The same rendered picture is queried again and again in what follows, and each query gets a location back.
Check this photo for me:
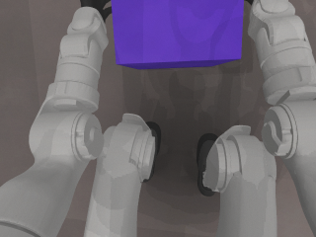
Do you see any right robot forearm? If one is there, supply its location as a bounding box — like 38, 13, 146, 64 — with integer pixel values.
247, 0, 316, 106

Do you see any robot left hand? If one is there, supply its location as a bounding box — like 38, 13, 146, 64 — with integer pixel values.
80, 0, 113, 23

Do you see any right robot upper arm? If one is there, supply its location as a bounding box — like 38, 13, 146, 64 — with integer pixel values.
261, 100, 316, 237

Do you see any robot right shin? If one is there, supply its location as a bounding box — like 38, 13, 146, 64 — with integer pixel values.
202, 125, 277, 193

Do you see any left robot upper arm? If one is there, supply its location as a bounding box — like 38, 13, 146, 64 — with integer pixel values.
0, 111, 105, 237

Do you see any left robot forearm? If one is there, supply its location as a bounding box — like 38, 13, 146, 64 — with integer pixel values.
29, 6, 109, 149

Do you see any robot right foot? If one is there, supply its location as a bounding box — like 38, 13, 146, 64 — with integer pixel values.
197, 133, 218, 197

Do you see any carton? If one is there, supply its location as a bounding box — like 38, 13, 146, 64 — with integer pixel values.
111, 0, 244, 70

